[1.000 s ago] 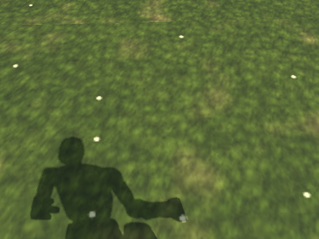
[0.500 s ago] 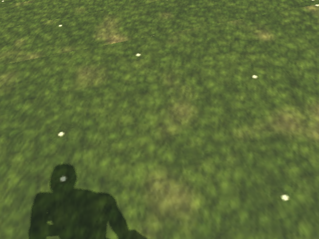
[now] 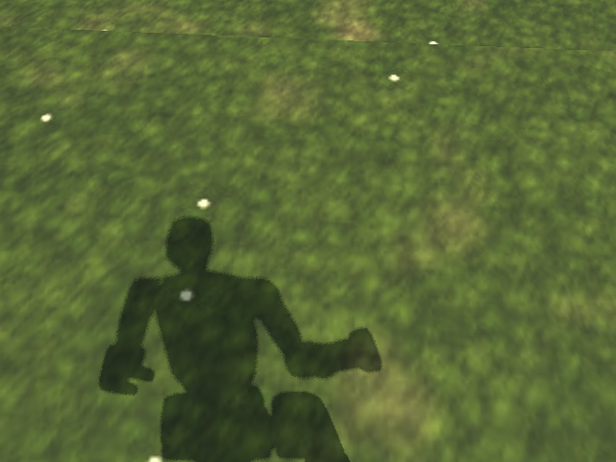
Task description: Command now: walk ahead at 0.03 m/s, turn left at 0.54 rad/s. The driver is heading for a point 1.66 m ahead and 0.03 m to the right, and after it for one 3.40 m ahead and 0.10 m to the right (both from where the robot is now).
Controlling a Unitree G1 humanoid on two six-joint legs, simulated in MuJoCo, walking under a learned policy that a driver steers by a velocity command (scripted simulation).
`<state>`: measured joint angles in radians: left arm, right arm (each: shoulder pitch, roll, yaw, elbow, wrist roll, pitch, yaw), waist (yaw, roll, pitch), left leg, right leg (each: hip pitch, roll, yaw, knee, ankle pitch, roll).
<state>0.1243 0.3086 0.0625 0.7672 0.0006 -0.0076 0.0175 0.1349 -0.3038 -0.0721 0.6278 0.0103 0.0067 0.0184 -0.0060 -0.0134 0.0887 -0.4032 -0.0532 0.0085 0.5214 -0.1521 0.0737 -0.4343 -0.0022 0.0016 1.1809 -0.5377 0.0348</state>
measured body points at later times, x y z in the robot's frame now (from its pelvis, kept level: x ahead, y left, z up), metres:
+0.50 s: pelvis +0.03 -0.06 +0.01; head +0.07 -0.07 +0.46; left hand +0.10 +0.23 -0.09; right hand +0.24 -0.30 -0.10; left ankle -0.02 +0.09 -0.68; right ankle +0.07 -0.16 -0.73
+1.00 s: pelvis +0.10 -0.05 +0.01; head +0.11 -0.06 +0.46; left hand +0.07 +0.23 -0.10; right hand +0.28 -0.28 -0.10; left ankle +0.04 +0.09 -0.65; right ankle +0.07 -0.14 -0.73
